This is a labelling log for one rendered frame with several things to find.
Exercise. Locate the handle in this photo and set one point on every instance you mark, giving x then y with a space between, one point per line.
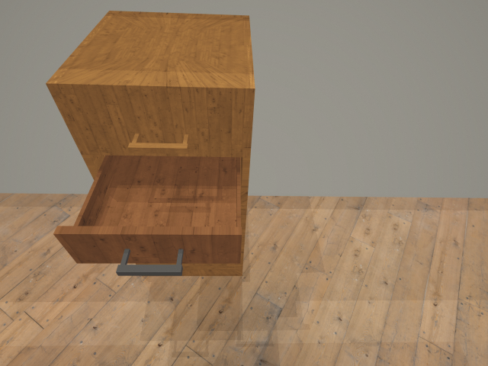
149 270
169 148

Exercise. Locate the drawer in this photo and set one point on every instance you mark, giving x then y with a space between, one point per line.
155 205

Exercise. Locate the cabinet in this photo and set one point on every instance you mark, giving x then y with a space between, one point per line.
155 77

